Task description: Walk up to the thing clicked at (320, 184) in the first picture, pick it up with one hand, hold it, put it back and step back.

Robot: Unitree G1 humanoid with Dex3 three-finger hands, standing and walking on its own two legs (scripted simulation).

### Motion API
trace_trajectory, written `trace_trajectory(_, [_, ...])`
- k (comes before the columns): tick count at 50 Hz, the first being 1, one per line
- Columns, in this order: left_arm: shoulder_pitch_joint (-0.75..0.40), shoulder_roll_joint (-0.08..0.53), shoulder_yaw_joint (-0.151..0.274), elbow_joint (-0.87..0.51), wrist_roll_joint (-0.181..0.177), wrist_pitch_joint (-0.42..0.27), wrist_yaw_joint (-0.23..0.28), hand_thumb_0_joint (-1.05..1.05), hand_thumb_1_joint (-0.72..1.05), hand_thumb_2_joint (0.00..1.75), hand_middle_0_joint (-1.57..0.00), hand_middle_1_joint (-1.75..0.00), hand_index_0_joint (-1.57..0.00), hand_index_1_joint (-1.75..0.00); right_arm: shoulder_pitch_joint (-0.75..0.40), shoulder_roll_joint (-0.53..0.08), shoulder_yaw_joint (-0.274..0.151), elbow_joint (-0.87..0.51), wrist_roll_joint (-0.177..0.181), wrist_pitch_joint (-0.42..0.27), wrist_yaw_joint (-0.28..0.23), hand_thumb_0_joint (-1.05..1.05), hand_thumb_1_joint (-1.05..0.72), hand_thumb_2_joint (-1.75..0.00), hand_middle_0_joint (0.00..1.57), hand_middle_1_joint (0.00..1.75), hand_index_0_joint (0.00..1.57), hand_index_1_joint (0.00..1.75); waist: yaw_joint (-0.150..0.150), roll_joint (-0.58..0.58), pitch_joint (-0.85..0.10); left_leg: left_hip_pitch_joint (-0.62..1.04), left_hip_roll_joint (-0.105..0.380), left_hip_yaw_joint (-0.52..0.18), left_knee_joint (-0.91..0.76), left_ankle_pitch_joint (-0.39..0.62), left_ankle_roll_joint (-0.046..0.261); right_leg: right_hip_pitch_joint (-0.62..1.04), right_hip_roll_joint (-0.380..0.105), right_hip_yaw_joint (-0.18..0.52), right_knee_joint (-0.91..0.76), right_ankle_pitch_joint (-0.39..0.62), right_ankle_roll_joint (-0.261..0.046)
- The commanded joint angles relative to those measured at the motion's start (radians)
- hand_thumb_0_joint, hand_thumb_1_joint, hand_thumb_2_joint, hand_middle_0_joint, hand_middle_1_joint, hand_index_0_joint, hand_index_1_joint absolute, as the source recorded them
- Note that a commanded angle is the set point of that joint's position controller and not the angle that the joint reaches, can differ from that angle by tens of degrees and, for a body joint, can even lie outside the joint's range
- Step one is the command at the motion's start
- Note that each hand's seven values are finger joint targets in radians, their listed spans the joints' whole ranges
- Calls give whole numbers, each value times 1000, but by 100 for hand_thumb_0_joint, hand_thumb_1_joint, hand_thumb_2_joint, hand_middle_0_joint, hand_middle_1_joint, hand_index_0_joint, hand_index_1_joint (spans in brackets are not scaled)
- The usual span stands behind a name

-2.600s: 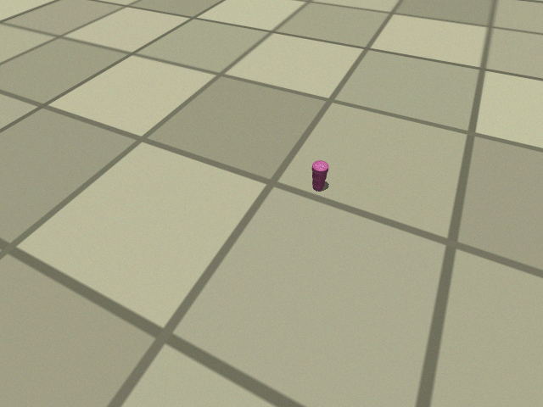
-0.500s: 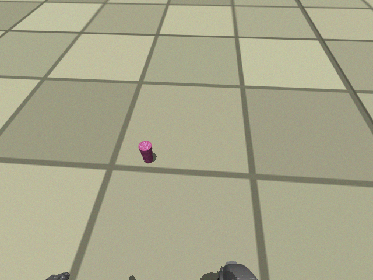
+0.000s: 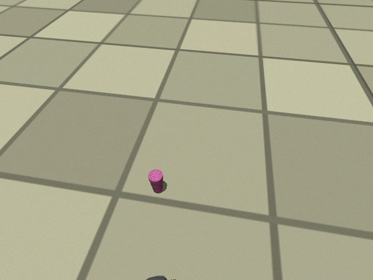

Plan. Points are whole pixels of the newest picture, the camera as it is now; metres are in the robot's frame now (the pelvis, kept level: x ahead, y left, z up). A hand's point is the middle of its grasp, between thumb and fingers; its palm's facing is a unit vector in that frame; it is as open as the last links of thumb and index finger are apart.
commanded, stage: walk up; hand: left
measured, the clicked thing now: (156, 182) +0.75 +0.24 -0.68
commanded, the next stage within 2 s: none
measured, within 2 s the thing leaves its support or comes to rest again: neither
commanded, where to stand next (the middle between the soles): +0.40 +0.02 m, yaw +0 degrees
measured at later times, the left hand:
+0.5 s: hand (98, 223) +0.28 +0.28 -0.12, palm faces -0.08 -0.91 -0.42, open 7.4 cm
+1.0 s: hand (98, 201) +0.36 +0.31 -0.16, palm faces -0.05 -0.94 -0.35, open 7.4 cm
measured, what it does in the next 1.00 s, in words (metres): walks ahead: right foot, then left foot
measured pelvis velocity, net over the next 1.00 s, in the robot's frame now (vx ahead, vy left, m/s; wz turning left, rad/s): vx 0.31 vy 0.04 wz -0.02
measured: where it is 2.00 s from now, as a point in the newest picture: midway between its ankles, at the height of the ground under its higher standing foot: (192, 256)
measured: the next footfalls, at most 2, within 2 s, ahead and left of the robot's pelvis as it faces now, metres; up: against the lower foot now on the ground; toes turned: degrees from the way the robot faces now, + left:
right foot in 0.48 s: +0.30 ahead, -0.13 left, +0.00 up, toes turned -6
left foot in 0.84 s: +0.42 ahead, +0.15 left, +0.00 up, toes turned +2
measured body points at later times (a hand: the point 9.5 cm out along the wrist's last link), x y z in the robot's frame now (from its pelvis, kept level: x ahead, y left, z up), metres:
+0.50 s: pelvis +0.18 +0.00 +0.00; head +0.19 -0.02 +0.45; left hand +0.28 +0.32 -0.09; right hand +0.19 -0.33 -0.12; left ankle +0.12 +0.12 -0.71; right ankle +0.26 -0.13 -0.73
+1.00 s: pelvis +0.31 +0.04 +0.00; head +0.33 +0.06 +0.45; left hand +0.36 +0.36 -0.13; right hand +0.38 -0.28 -0.09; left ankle +0.38 +0.15 -0.72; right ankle +0.30 -0.11 -0.67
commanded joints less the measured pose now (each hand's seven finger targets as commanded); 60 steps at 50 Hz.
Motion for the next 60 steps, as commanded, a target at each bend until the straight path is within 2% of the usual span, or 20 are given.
trace_trajectory(1, [-25,104,23,-114,-17,-30,20,0,90,90,-20,-30,-20,-30,247,-327,-105,-31,-11,-50,-44,0,-90,-90,20,30,20,30,-156,367,-119,593,241,-497,-306,-359,126,-545,36,-23,481,4,-54])
trace_trajectory(2, [-21,204,48,-86,-11,-21,38,0,90,90,-20,-30,-20,-30,215,-352,-107,-59,18,-46,-43,0,-90,-90,20,30,20,30,-146,232,-110,540,363,-724,-387,-414,224,-589,49,73,584,-137,-61])
trace_trajectory(4, [-22,239,46,-49,-13,-14,39,0,90,90,-20,-30,-20,-30,98,-283,-84,-83,33,-38,-49,0,-90,-90,20,30,20,30,-85,57,9,338,287,-490,-378,-347,189,-534,-28,162,605,-8,-63])
trace_trajectory(7, [44,219,53,0,-15,-6,24,0,90,90,-20,-30,-20,-30,46,-238,-59,-90,30,-43,-54,0,-90,-90,20,30,20,30,-46,146,16,270,194,-254,-372,-138,162,-440,-71,102,482,80,-40])
trace_trajectory(14, [-95,179,59,-44,4,8,-7,0,90,90,-20,-30,-20,-30,73,-256,-63,-106,27,-41,-50,0,-90,-90,20,30,20,30,-75,120,60,246,199,-187,-409,-169,215,-413,-100,33,213,150,-11])
trace_trajectory(18, [-138,160,61,-49,0,-5,-10,0,90,90,-20,-30,-20,-30,64,-248,-56,-111,23,-33,-45,0,-90,-90,20,30,20,30,-74,100,53,210,154,-123,-340,-67,180,-279,-53,-12,46,227,-22])
trace_trajectory(22, [-21,172,76,-10,1,-23,11,0,90,90,-20,-30,-20,-30,43,-206,-38,-130,26,-16,-47,0,-90,-90,20,30,20,30,5,10,-43,145,112,-61,-63,83,127,28,17,-39,-83,217,-47])
trace_trajectory(23, [50,219,94,1,6,-34,23,0,90,90,-20,-30,-20,-30,86,-145,-15,-133,30,-17,-48,0,-90,-90,20,30,20,30,36,-149,-99,63,35,0,170,59,86,164,-75,114,-177,120,-80])
trace_trajectory(24, [95,309,114,-16,7,-45,35,0,90,90,-20,-30,-20,-30,112,-83,10,-154,26,-18,-48,0,-90,-90,20,30,20,30,42,-328,-128,-150,-83,37,418,-282,30,286,-334,508,-261,51,-163])
trace_trajectory(25, [79,336,111,-19,-9,-38,35,0,90,90,-20,-30,-20,-30,81,-182,-18,-126,20,-3,-61,0,-90,-90,20,30,20,30,52,-215,-77,-225,-83,-48,508,-353,28,218,-418,671,-313,-20,-269])
trace_trajectory(31, [-69,247,81,-74,-13,-37,41,0,90,90,-20,-30,-20,-30,125,-182,-30,-46,21,6,-42,0,-90,-90,20,30,20,30,-30,-185,5,-109,0,-87,359,-171,0,-18,-252,230,-294,224,-237])
trace_trajectory(35, [-75,259,85,-97,1,-36,31,0,90,90,-20,-30,-20,-30,53,-162,-37,-62,8,6,-21,0,-90,-90,20,30,20,30,-14,-189,30,-25,5,-26,167,-87,-18,-132,-245,178,-329,15,-242])
trace_trajectory(41, [-124,177,32,-92,-10,2,40,0,90,90,-20,-30,-20,-30,98,-148,-38,-4,7,-19,-57,0,-90,-90,20,30,20,30,-80,-52,-50,325,-82,40,-77,57,-5,-276,-159,38,-3,196,-140])
trace_trajectory(42, [-101,126,12,-95,-7,9,40,0,90,90,-20,-30,-20,-30,128,-210,-54,0,2,-22,-68,0,-90,-90,20,30,20,30,-97,108,-70,381,47,-138,-172,-16,37,-344,-100,-12,165,122,-94])
trace_trajectory(43, [-71,93,6,-99,-17,15,41,0,90,90,-20,-30,-20,-30,158,-303,-70,-23,-2,-30,-71,0,-90,-90,20,30,20,30,-95,251,-68,392,271,-556,-339,-184,138,-472,42,-27,368,-109,-41])
trace_trajectory(44, [-50,202,39,-55,-7,29,58,0,90,90,-20,-30,-20,-30,133,-349,-83,-28,21,-23,-68,0,-90,-90,20,30,20,30,-95,188,-52,327,343,-640,-351,-259,231,-450,-4,62,478,-204,-53])
trace_trajectory(48, [-11,198,39,11,-14,36,57,0,90,90,-20,-30,-20,-30,10,-248,-49,-50,19,-21,-86,0,-90,-90,20,30,20,30,-35,153,-15,240,204,-295,-282,1,173,-391,-64,101,435,-51,-51])
trace_trajectory(57, [-34,138,40,87,1,42,60,0,90,90,-20,-30,-20,-30,-126,-188,0,-53,27,12,-90,0,-90,-90,20,30,20,30,-1,93,-82,41,140,-137,-88,78,124,-23,-4,-1,-10,160,-42])
trace_trajectory(58, [-53,154,43,83,7,35,64,0,90,90,-20,-30,-20,-30,-117,-150,16,-45,35,18,-90,0,-90,-90,20,30,20,30,5,38,-78,17,116,-121,-45,41,77,7,-38,61,-85,188,-60])
trace_trajectory(60, [-192,249,47,50,3,24,64,0,90,90,-20,-30,-20,-30,-87,-108,28,-14,42,28,-95,0,-90,-90,20,30,20,30,-58,-158,-34,69,-50,-23,83,-216,-2,-178,-288,395,-244,142,-184])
